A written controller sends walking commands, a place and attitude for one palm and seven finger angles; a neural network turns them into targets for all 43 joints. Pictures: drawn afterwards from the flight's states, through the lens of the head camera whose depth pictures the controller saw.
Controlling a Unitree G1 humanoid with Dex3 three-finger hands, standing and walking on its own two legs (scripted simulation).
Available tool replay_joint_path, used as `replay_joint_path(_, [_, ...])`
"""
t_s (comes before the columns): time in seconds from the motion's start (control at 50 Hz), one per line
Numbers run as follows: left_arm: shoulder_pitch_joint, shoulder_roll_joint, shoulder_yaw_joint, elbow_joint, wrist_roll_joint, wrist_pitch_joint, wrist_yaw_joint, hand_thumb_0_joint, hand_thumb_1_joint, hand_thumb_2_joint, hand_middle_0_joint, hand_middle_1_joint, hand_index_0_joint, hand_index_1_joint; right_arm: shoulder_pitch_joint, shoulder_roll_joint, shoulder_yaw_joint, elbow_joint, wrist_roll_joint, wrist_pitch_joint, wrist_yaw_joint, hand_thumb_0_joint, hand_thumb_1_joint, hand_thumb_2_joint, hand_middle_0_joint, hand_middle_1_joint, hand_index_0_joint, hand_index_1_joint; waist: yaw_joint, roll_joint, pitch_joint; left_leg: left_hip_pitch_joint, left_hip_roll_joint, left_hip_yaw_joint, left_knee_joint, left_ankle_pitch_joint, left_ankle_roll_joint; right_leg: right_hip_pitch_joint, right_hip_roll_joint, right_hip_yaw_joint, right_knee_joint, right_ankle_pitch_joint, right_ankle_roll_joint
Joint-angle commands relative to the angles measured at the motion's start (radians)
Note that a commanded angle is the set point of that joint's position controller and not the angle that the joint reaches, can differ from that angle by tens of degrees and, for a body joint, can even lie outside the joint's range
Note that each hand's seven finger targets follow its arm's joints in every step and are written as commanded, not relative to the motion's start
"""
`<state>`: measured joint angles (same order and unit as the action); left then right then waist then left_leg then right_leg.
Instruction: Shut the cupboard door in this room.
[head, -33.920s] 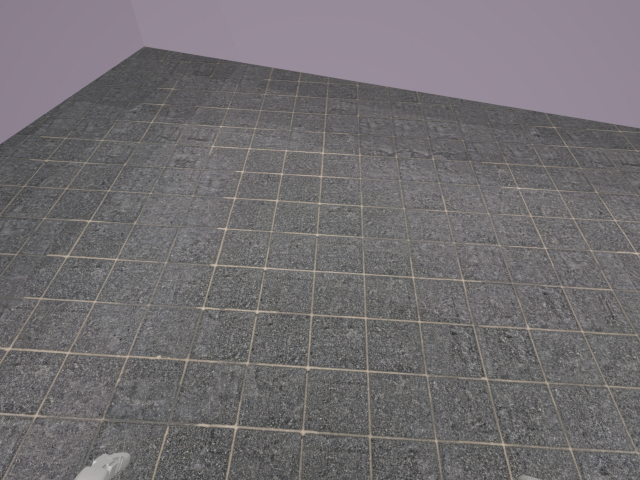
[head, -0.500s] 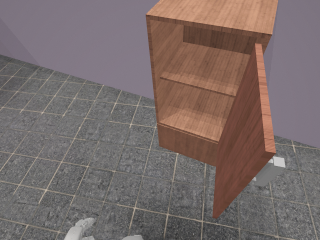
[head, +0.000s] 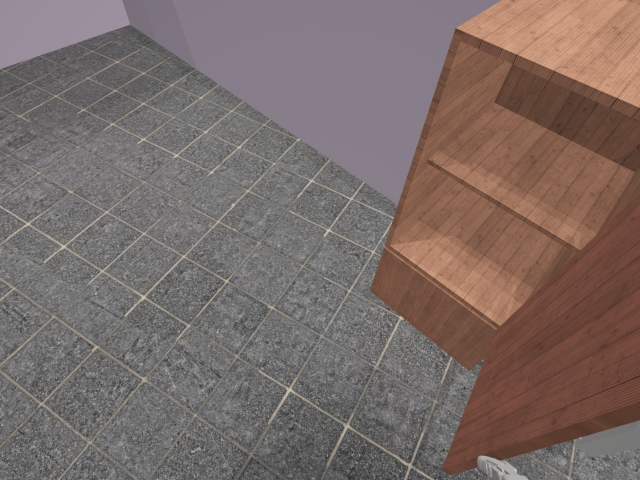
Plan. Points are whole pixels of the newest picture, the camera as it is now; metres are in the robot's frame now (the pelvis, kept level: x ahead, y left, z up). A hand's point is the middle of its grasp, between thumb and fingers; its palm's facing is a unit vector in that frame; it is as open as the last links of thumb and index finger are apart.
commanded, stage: turn or walk to find it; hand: left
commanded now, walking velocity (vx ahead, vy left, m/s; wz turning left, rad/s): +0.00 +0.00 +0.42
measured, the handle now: (600, 423) +0.23 -0.32 -0.03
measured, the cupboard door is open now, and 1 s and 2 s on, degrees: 100 100 100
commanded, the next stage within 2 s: none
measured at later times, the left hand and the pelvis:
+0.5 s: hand out of the picture +0.06 +0.17 -0.13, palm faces +0.19 -0.94 -0.29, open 7.3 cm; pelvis +0.00 -0.05 +0.01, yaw +12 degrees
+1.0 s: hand out of the picture -0.09 +0.20 -0.17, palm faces +0.45 -0.86 -0.23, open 7.3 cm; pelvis -0.03 -0.01 +0.01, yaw +24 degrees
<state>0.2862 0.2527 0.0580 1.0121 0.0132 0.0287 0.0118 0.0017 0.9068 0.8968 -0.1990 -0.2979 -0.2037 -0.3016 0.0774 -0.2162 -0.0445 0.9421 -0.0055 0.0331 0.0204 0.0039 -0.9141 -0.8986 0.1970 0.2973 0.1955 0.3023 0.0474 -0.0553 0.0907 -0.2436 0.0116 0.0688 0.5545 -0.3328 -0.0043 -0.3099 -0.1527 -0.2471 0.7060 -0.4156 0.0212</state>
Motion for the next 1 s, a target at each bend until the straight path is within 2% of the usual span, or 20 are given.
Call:
replay_joint_path(0.0, [-0.085,0.076,0.019,-0.109,0.006,0.0,0.007,0.0,0.9,0.9,-0.2,-0.3,-0.2,-0.3,0.119,-0.215,-0.047,-0.026,-0.013,-0.012,-0.037,0.0,-0.9,-0.9,0.2,0.3,0.2,0.3,-0.083,0.313,-0.113,0.147,0.326,-0.328,-0.244,0.624,0.202,-0.239,0.018,0.204,0.365,-0.139,0.045])
replay_joint_path(0.08, [-0.05,0.085,0.022,-0.079,0.001,-0.001,-0.004,0.0,0.9,0.9,-0.2,-0.3,-0.2,-0.3,0.057,-0.181,-0.035,-0.05,-0.009,-0.02,-0.043,0.0,-0.9,-0.9,0.2,0.3,0.2,0.3,-0.039,0.222,-0.115,0.164,0.217,-0.216,-0.202,0.642,0.153,-0.233,0.051,0.211,0.403,-0.004,0.059])
replay_joint_path(0.2, [-0.128,0.062,0.011,-0.125,-0.005,0.0,0.001,0.0,0.9,0.9,-0.2,-0.3,-0.2,-0.3,0.111,-0.192,-0.05,-0.045,-0.016,-0.016,-0.037,0.0,-0.9,-0.9,0.2,0.3,0.2,0.3,-0.071,0.221,-0.108,0.144,0.216,-0.277,-0.192,0.591,0.168,-0.178,0.076,0.205,0.21,-0.042,0.067])
replay_joint_path(0.26, [-0.115,0.056,0.007,-0.136,-0.009,-0.008,0.001,0.0,0.9,0.9,-0.2,-0.3,-0.2,-0.3,0.091,-0.198,-0.056,-0.055,-0.02,-0.01,-0.034,0.0,-0.9,-0.9,0.2,0.3,0.2,0.3,-0.063,0.251,-0.119,0.097,0.2,-0.311,-0.155,0.602,0.16,-0.067,0.11,0.183,0.031,-0.035,0.057])
replay_joint_path(0.3, [-0.055,0.059,0.01,-0.123,-0.012,-0.019,0.002,0.0,0.9,0.9,-0.2,-0.3,-0.2,-0.3,0.071,-0.194,-0.06,-0.063,-0.016,-0.008,-0.032,0.0,-0.9,-0.9,0.2,0.3,0.2,0.3,-0.034,0.243,-0.155,0.046,0.173,-0.316,-0.095,0.557,0.128,0.065,0.124,0.174,-0.162,0.109,0.05])
replay_joint_path(0.32, [-0.011,0.077,0.016,-0.112,-0.009,-0.029,0.004,0.0,0.9,0.9,-0.2,-0.3,-0.2,-0.3,0.062,-0.181,-0.06,-0.068,-0.01,-0.008,-0.029,0.0,-0.9,-0.9,0.2,0.3,0.2,0.3,-0.008,0.194,-0.165,-0.021,0.132,-0.286,-0.042,0.434,0.085,0.174,0.101,0.174,-0.293,0.242,0.049])
replay_joint_path(0.34, [0.026,0.147,0.028,-0.108,0.004,-0.042,0.011,0.0,0.9,0.9,-0.2,-0.3,-0.2,-0.3,0.084,-0.124,-0.055,-0.078,0.0,-0.01,-0.022,0.0,-0.9,-0.9,0.2,0.3,0.2,0.3,0.001,0.005,-0.201,-0.176,0.046,-0.206,0.092,0.173,0.02,0.335,-0.063,0.318,-0.371,0.352,0.01])
replay_joint_path(0.36, [0.04,0.242,0.047,-0.113,0.015,-0.047,0.018,0.0,0.9,0.9,-0.2,-0.3,-0.2,-0.3,0.071,-0.071,-0.042,-0.112,0.0,-0.01,-0.02,0.0,-0.9,-0.9,0.2,0.3,0.2,0.3,0.02,-0.278,-0.181,-0.337,-0.078,-0.091,0.334,-0.268,-0.038,0.362,-0.317,0.567,-0.388,0.581,-0.112])
replay_joint_path(0.38, [0.034,0.224,0.039,-0.119,0.003,-0.042,0.02,0.0,0.9,0.9,-0.2,-0.3,-0.2,-0.3,0.056,-0.125,-0.054,-0.107,-0.003,0.003,-0.024,0.0,-0.9,-0.9,0.2,0.3,0.2,0.3,0.025,-0.173,-0.179,-0.296,-0.034,-0.156,0.505,-0.297,-0.029,0.252,-0.349,0.529,-0.379,0.614,-0.187])
replay_joint_path(0.42, [-0.089,0.154,0.033,-0.15,0.001,-0.043,0.024,0.0,0.9,0.9,-0.2,-0.3,-0.2,-0.3,0.096,-0.118,-0.064,-0.052,-0.01,0.022,-0.015,0.0,-0.9,-0.9,0.2,0.3,0.2,0.3,-0.036,-0.134,-0.107,-0.3,-0.003,-0.164,0.667,-0.16,-0.04,0.149,-0.238,0.428,-0.411,0.41,-0.162])
replay_joint_path(0.48, [-0.126,0.109,0.019,-0.169,0.003,-0.047,0.022,0.0,0.9,0.9,-0.2,-0.3,-0.2,-0.3,0.133,-0.101,-0.056,-0.024,-0.013,0.026,-0.001,0.0,-0.9,-0.9,0.2,0.3,0.2,0.3,-0.059,-0.119,-0.084,-0.3,0.018,-0.119,0.665,-0.043,-0.064,0.152,-0.155,0.261,-0.387,0.476,-0.12])
replay_joint_path(0.7, [-0.01,0.177,0.041,-0.116,0.016,-0.038,0.02,0.0,0.9,0.9,-0.2,-0.3,-0.2,-0.3,0.025,-0.068,-0.028,-0.048,-0.002,0.016,0.001,0.0,-0.9,-0.9,0.2,0.3,0.2,0.3,0.009,-0.123,-0.101,-0.188,0.02,-0.013,0.253,-0.13,-0.062,0.24,-0.215,0.21,-0.352,0.541,-0.177])
replay_joint_path(0.74, [-0.024,0.184,0.046,-0.111,0.016,-0.036,0.02,0.0,0.9,0.9,-0.2,-0.3,-0.2,-0.3,0.054,-0.069,-0.025,-0.047,0.0,0.008,-0.003,0.0,-0.9,-0.9,0.2,0.3,0.2,0.3,-0.007,-0.127,-0.123,-0.131,0.018,0.003,0.166,-0.107,-0.052,0.231,-0.225,0.197,-0.323,0.538,-0.169])
replay_joint_path(0.78, [-0.045,0.182,0.047,-0.104,0.01,-0.03,0.018,0.0,0.9,0.9,-0.2,-0.3,-0.2,-0.3,0.105,-0.075,-0.024,-0.036,-0.002,0.0,-0.005,0.0,-0.9,-0.9,0.2,0.3,0.2,0.3,-0.039,-0.091,-0.143,-0.012,0.011,0.02,0.004,0.019,-0.042,0.178,-0.207,0.15,-0.249,0.474,-0.118])
replay_joint_path(0.8, [-0.046,0.169,0.045,-0.103,0.003,-0.023,0.015,0.0,0.9,0.9,-0.2,-0.3,-0.2,-0.3,0.141,-0.094,-0.029,-0.027,-0.003,-0.008,-0.004,0.0,-0.9,-0.9,0.2,0.3,0.2,0.3,-0.064,-0.029,-0.163,0.1,0.022,-0.001,-0.124,0.137,-0.029,0.102,-0.182,0.114,-0.161,0.401,-0.073])
replay_joint_path(0.82, [-0.026,0.119,0.038,-0.115,-0.004,-0.015,0.012,0.0,0.9,0.9,-0.2,-0.3,-0.2,-0.3,0.177,-0.174,-0.047,-0.025,-0.01,-0.018,-0.008,0.0,-0.9,-0.9,0.2,0.3,0.2,0.3,-0.081,0.176,-0.194,0.217,0.175,-0.21,-0.21,0.266,0.032,-0.047,-0.082,0.063,0.015,0.182,-0.012])
replay_joint_path(0.84, [-0.057,0.054,0.013,-0.149,-0.003,-0.008,0.008,0.0,0.9,0.9,-0.2,-0.3,-0.2,-0.3,0.216,-0.265,-0.068,-0.031,-0.012,-0.015,-0.017,0.0,-0.9,-0.9,0.2,0.3,0.2,0.3,-0.105,0.413,-0.167,0.237,0.381,-0.477,-0.257,0.586,0.151,-0.242,0.043,0.079,0.205,-0.245,0.049])
replay_joint_path(0.86, [-0.106,0.083,0.009,-0.156,0.003,0.001,0.011,0.0,0.9,0.9,-0.2,-0.3,-0.2,-0.3,0.221,-0.263,-0.064,-0.021,-0.011,-0.005,-0.022,0.0,-0.9,-0.9,0.2,0.3,0.2,0.3,-0.111,0.286,-0.151,0.175,0.407,-0.42,-0.239,0.573,0.203,-0.218,0.026,0.177,0.305,-0.225,0.031])
replay_joint_path(0.92, [-0.116,0.087,0.023,-0.114,0.003,0.008,0.002,0.0,0.9,0.9,-0.2,-0.3,-0.2,-0.3,0.103,-0.183,-0.042,-0.04,-0.014,-0.012,-0.045,0.0,-0.9,-0.9,0.2,0.3,0.2,0.3,-0.065,0.286,-0.093,0.124,0.259,-0.304,-0.236,0.52,0.17,-0.252,0.036,0.231,0.407,-0.05,0.039])
replay_joint_path(0.98, [-0.08,0.084,0.021,-0.091,0.002,0.004,-0.003,0.0,0.9,0.9,-0.2,-0.3,-0.2,-0.3,0.101,-0.171,-0.036,-0.049,-0.009,-0.023,-0.045,0.0,-0.9,-0.9,0.2,0.3,0.2,0.3,-0.047,0.196,-0.125,0.168,0.213,-0.244,-0.224,0.57,0.151,-0.243,0.052,0.222,0.418,0.019,0.055])
